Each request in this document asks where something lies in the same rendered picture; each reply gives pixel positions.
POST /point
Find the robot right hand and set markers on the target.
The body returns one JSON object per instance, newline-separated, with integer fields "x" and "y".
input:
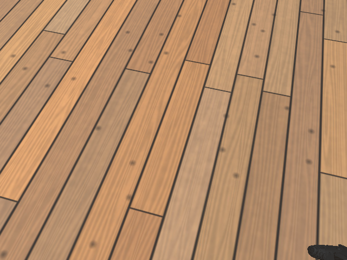
{"x": 328, "y": 252}

